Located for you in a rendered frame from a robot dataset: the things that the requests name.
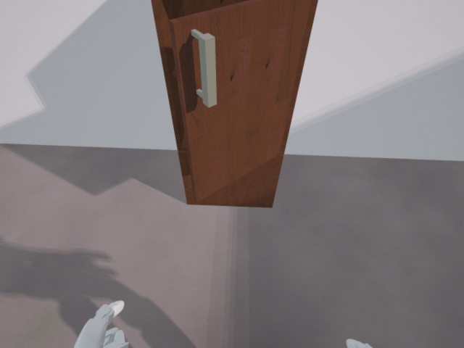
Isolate cupboard door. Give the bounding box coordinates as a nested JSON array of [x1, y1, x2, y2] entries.
[[169, 0, 312, 203]]

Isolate robot left hand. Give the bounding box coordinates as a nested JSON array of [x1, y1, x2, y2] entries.
[[74, 300, 129, 348]]

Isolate handle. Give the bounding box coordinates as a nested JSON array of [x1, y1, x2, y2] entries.
[[191, 29, 217, 108]]

